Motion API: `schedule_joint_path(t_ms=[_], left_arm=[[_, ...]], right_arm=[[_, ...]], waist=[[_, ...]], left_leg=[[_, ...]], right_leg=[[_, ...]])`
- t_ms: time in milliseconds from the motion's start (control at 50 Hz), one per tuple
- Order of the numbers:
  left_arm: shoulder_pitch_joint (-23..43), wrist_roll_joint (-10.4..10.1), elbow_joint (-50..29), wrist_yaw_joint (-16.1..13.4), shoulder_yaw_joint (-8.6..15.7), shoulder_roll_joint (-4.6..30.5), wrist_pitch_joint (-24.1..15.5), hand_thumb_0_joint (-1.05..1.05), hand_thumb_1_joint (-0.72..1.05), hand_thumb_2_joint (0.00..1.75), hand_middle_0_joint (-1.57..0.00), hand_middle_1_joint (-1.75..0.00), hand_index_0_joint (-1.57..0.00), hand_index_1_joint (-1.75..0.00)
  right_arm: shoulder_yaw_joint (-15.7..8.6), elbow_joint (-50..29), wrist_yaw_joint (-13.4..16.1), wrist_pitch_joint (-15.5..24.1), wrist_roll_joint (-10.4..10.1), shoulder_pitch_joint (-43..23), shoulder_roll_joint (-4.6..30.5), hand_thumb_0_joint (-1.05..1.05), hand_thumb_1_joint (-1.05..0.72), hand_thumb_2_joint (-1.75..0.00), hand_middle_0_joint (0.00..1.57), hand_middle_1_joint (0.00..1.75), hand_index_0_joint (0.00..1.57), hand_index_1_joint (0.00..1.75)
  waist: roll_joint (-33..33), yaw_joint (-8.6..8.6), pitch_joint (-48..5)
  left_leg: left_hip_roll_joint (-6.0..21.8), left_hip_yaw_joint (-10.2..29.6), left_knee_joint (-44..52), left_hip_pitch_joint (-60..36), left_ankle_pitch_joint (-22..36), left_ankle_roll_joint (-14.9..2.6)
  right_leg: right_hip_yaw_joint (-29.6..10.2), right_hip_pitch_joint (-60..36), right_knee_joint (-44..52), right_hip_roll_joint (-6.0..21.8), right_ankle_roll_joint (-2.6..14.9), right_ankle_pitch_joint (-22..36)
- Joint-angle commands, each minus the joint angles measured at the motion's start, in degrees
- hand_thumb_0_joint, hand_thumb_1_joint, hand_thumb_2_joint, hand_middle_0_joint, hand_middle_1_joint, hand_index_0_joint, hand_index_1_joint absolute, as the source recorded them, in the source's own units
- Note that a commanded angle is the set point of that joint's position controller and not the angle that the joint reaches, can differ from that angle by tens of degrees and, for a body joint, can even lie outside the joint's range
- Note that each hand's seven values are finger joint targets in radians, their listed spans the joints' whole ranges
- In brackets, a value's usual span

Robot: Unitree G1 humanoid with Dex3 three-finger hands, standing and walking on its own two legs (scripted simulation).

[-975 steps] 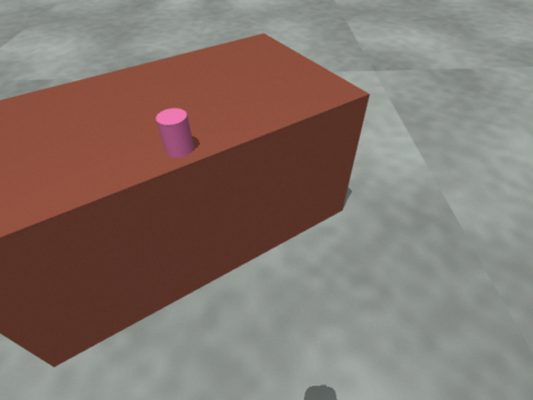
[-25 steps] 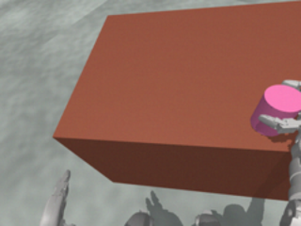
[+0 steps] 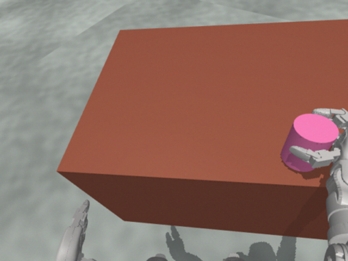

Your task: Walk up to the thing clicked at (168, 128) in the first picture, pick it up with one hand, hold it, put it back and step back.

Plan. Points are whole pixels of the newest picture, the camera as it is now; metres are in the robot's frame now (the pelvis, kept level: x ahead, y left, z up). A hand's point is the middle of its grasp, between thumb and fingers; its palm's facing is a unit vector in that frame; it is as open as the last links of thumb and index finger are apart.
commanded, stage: settle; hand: right
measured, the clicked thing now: (306, 143) +0.41 -0.26 +0.00
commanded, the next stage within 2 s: lift in 0.36 s
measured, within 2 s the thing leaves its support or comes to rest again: neither
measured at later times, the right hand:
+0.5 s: hand (320, 132) +0.40 -0.26 +0.06, palm faces +0.33 +0.94 -0.03, open 11.8 cm
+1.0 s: hand (334, 139) +0.34 -0.24 +0.13, palm faces +0.32 +0.94 -0.05, open 11.8 cm
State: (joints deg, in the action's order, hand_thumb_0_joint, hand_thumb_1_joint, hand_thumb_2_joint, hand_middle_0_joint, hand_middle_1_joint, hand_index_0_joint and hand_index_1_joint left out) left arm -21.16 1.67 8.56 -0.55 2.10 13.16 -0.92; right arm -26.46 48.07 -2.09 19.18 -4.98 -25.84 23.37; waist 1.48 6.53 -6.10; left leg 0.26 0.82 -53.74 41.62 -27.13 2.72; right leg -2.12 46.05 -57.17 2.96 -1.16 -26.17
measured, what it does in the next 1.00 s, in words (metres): stands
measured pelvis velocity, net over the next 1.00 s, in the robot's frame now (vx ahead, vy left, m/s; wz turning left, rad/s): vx -0.01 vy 0.00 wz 0.00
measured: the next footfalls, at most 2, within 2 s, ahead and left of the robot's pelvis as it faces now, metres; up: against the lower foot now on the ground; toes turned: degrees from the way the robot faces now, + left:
none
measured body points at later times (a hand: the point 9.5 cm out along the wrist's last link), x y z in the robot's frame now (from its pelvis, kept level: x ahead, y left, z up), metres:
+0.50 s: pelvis -0.01 +0.00 +0.01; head +0.06 -0.02 +0.46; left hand +0.15 +0.26 -0.02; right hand +0.38 -0.31 +0.07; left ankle -0.01 +0.15 -0.68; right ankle +0.01 -0.13 -0.68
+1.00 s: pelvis -0.01 +0.00 +0.03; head +0.00 +0.00 +0.48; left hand +0.15 +0.26 -0.02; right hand +0.32 -0.28 +0.14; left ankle -0.01 +0.15 -0.68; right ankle +0.01 -0.13 -0.68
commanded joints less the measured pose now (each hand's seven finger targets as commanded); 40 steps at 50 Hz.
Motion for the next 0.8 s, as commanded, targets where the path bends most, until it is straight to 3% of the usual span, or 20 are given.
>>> schedule_joint_path(t_ms=[0, 40, 60, 120, 160, 180, 220, 280, 300, 340, 400, 420, 460, 520, 560, 580, 640, 660, 700, 780], left_arm=[[1.9, -0.2, -14.1, -1.5, 7.8, 12.2, -3.1, 0.00, -0.55, 0.06, -0.05, -0.05, -0.05, -0.05], [-3.4, -0.5, -4.9, -0.8, 3.8, 6.4, -2.2, 0.00, -0.54, 0.06, -0.05, -0.05, -0.05, -0.05], [-0.7, -0.7, -5.5, -0.8, 3.4, 6.0, -2.6, 0.00, -0.54, 0.06, -0.05, -0.05, -0.05, -0.05], [2.7, -0.7, -12.9, -1.8, 6.5, 11.2, -3.3, 0.00, -0.55, 0.06, -0.05, -0.05, -0.05, -0.05], [-4.6, -0.6, -1.6, -1.0, 3.1, 5.4, -2.2, 0.00, -0.54, 0.05, -0.05, -0.05, -0.05, -0.05], [-1.5, -1.0, -4.4, -1.1, 3.1, 5.7, -2.8, 0.00, -0.53, 0.05, -0.05, -0.06, -0.06, -0.05], [1.1, -0.7, -11.3, -2.1, 8.6, 12.7, -3.6, 0.00, -0.54, 0.05, -0.05, -0.05, -0.05, -0.05], [-4.9, -0.8, -0.3, -1.3, 5.8, 7.3, -2.4, 0.00, -0.53, 0.05, -0.05, -0.05, -0.06, -0.05], [2.3, -1.0, -5.0, -1.3, 4.3, 6.8, -3.4, 0.00, -0.54, 0.05, -0.05, -0.05, -0.06, -0.05], [2.9, -1.0, -9.2, -2.2, 8.3, 11.9, -3.8, 0.00, -0.55, 0.06, -0.05, -0.05, -0.05, -0.05], [0.7, -1.3, -2.9, -1.8, 3.3, 5.9, -3.7, 0.00, -0.54, 0.05, -0.05, -0.05, -0.05, -0.05], [5.4, -1.5, -5.7, -1.8, 0.9, 4.3, -4.5, 0.00, -0.54, 0.05, -0.05, -0.05, -0.05, -0.05], [7.1, -1.4, -11.2, -3.1, 6.3, 11.3, -5.0, 0.00, -0.54, 0.05, -0.06, -0.06, -0.07, -0.05], [-4.6, -1.1, 0.7, -2.4, 6.1, 8.0, -3.7, 0.00, -0.53, 0.05, -0.05, -0.06, -0.07, -0.05], [3.0, -1.4, -7.4, -2.8, 7.4, 10.5, -5.2, 0.00, -0.54, 0.05, -0.06, -0.06, -0.07, -0.05], [0.5, -1.3, -5.1, -2.9, 8.0, 10.7, -5.0, 0.00, -0.54, 0.05, -0.05, -0.06, -0.06, -0.05], [2.3, -1.6, 0.4, -2.6, 4.7, 6.3, -5.4, 0.00, -0.53, 0.05, -0.06, -0.06, -0.07, -0.05], [7.6, -1.5, -2.9, -2.7, 2.5, 5.1, -6.4, 0.00, -0.54, 0.05, -0.06, -0.06, -0.06, -0.06], [5.2, -1.5, -2.7, -4.0, 6.8, 9.9, -6.7, 0.00, -0.55, 0.05, -0.06, -0.06, -0.06, -0.06], [3.5, -1.6, 1.3, -4.2, 5.9, 7.9, -7.2, 0.00, -0.54, 0.05, -0.05, -0.06, -0.06, -0.06]], right_arm=[[-8.0, -30.3, 0.8, 8.1, -2.4, -34.8, 27.0, 0.00, -0.07, -1.27, 1.18, 1.37, 1.24, 1.37], [0.4, -17.3, -0.3, 5.9, -3.3, -22.8, 12.0, 0.00, -0.08, -1.33, 1.19, 1.42, 1.26, 1.42], [1.2, -17.7, -0.4, 6.1, -3.6, -24.5, 10.1, 0.00, -0.05, -1.29, 1.16, 1.38, 1.23, 1.38], [-6.9, -31.1, 0.6, 7.4, -2.5, -34.0, 26.4, 0.00, -0.09, -1.31, 1.19, 1.40, 1.25, 1.40], [0.6, -15.6, -0.5, 4.9, -3.2, -20.4, 11.1, 0.00, -0.09, -1.40, 1.19, 1.47, 1.26, 1.47], [-0.1, -18.4, -0.2, 5.3, -3.8, -24.5, 11.7, 0.00, -0.06, -1.36, 1.18, 1.44, 1.25, 1.44], [-7.9, -34.6, 1.1, 7.3, -3.1, -36.5, 27.0, 0.00, -0.11, -1.36, 1.20, 1.44, 1.26, 1.44], [0.1, -15.3, -0.2, 4.3, -3.5, -21.1, 10.8, 0.00, -0.10, -1.43, 1.20, 1.49, 1.27, 1.49], [-0.1, -20.6, -0.1, 5.0, -3.9, -26.5, 11.4, 0.00, -0.11, -1.39, 1.17, 1.45, 1.24, 1.45], [-7.0, -35.8, 0.7, 6.6, -3.0, -37.9, 26.3, 0.00, -0.14, -1.41, 1.21, 1.47, 1.28, 1.48], [2.2, -16.7, -0.3, 3.6, -4.1, -23.6, 8.3, 0.00, -0.07, -1.42, 1.19, 1.49, 1.27, 1.49], [1.0, -15.7, -0.5, 3.8, -4.0, -24.1, 8.7, 0.00, -0.06, -1.40, 1.16, 1.46, 1.24, 1.46], [-7.4, -26.8, -0.3, 5.3, -3.1, -33.2, 25.2, 0.00, -0.15, -1.41, 1.20, 1.45, 1.27, 1.45], [0.9, -17.8, -1.4, 2.7, -3.7, -20.9, 10.8, 0.00, -0.04, -1.36, 1.19, 1.43, 1.26, 1.43], [-4.5, -35.7, 0.0, 4.7, -3.9, -32.8, 20.6, 0.00, -0.10, -1.31, 1.14, 1.37, 1.21, 1.37], [-4.2, -37.0, 0.4, 4.8, -3.7, -32.6, 21.8, 0.00, -0.15, -1.33, 1.18, 1.40, 1.24, 1.40], [2.8, -26.0, 1.1, 2.6, -4.4, -23.4, 8.0, 0.00, -0.05, -1.32, 1.16, 1.39, 1.23, 1.39], [2.7, -30.5, 1.5, 3.4, -4.5, -26.7, 8.6, 0.00, -0.06, -1.30, 1.13, 1.36, 1.20, 1.36], [-0.9, -38.1, 2.3, 3.1, -3.7, -28.7, 16.9, 0.00, -0.11, -1.34, 1.19, 1.41, 1.25, 1.41], [3.0, -40.3, 2.8, 0.8, -4.8, -21.4, 9.5, 0.00, -0.05, -1.31, 1.18, 1.39, 1.24, 1.39]], waist=[[-14.3, -1.36, -36.5], [-10.4, 0.15, -22.0], [-10.1, 0.21, -20.9], [-14.9, -1.75, -35.5], [-9.6, -0.17, -17.9], [-9.6, -0.09, -19.4], [-16.6, -1.83, -35.1], [-9.4, 0.21, -16.7], [-10.1, -0.64, -20.5], [-16.2, -2.43, -33.6], [-6.0, -0.03, -16.4], [-4.9, -0.88, -17.9], [-9.7, -2.50, -32.1], [-10.0, -1.25, -18.3], [-14.8, -3.14, -31.5], [-16.3, -2.84, -29.7], [-8.8, -1.77, -15.2], [-10.7, -2.73, -18.8], [-12.1, -3.36, -24.9], [-12.4, -3.68, -22.6]], left_leg=[[-2.0, -2.0, 5.4, -8.9, 26.9, -2.42], [-2.5, -2.6, 6.3, -5.9, 24.8, -2.49], [-2.2, -2.4, 6.5, -5.0, 23.3, -2.46], [-1.6, -1.6, 6.5, -11.5, 27.4, -2.47], [-2.1, -2.2, 7.6, -7.1, 24.4, -2.30], [-1.8, -2.1, 8.1, -7.3, 23.2, -2.34], [-1.7, -2.1, 7.2, -10.7, 25.8, -2.60], [-2.3, -2.7, 7.9, -5.1, 22.2, -2.37], [-1.9, -2.3, 8.1, -6.5, 22.3, -2.41], [-1.4, -1.6, 8.2, -11.9, 25.4, -2.71], [-2.0, -2.3, 10.1, -9.2, 20.7, -2.23], [-1.8, -2.2, 10.1, -9.4, 20.3, -2.08], [-1.3, -1.7, 9.8, -14.3, 23.9, -2.11], [-1.7, -2.4, 10.5, -10.3, 22.5, -2.27], [-1.4, -2.0, 9.9, -13.3, 24.8, -2.46], [-1.6, -2.4, 10.2, -12.8, 24.2, -2.57], [-2.1, -3.0, 11.8, -9.5, 17.4, -2.45], [-1.7, -2.6, 12.3, -11.2, 17.3, -2.53], [-1.8, -2.6, 12.6, -13.5, 18.8, -2.67], [-1.6, -3.1, 13.8, -15.2, 20.5, -2.48]], right_leg=[[1.2, -30.4, 5.1, -1.8, 1.14, 33.2], [1.2, -24.2, 6.2, -2.0, 1.10, 30.6], [1.1, -22.5, 6.6, -2.0, 1.23, 28.4], [1.7, -29.9, 6.4, -2.0, 1.27, 30.8], [1.8, -21.5, 8.1, -2.4, 1.41, 26.1], [1.8, -21.6, 8.5, -2.4, 1.43, 24.0], [1.4, -32.3, 8.0, -1.6, 0.74, 31.7], [1.1, -23.6, 9.2, -1.5, 0.75, 28.2], [1.1, -23.5, 9.2, -1.6, 1.02, 27.3], [1.6, -31.1, 8.7, -1.7, 1.13, 29.3], [1.7, -21.2, 10.6, -2.1, 1.60, 19.6], [1.7, -20.3, 10.8, -2.0, 1.88, 18.8], [2.1, -27.6, 10.3, -2.1, 1.55, 22.8], [2.0, -25.5, 12.2, -2.3, 1.09, 23.7], [1.8, -32.4, 11.7, -1.9, 0.72, 28.9], [1.6, -33.5, 11.8, -1.6, 0.48, 29.9], [0.8, -25.2, 15.0, -1.1, 0.45, 19.4], [1.1, -26.0, 15.1, -1.3, 0.54, 18.1], [1.5, -30.4, 15.4, -1.5, 0.62, 18.8], [1.3, -32.4, 16.8, -1.4, 0.14, 22.6]])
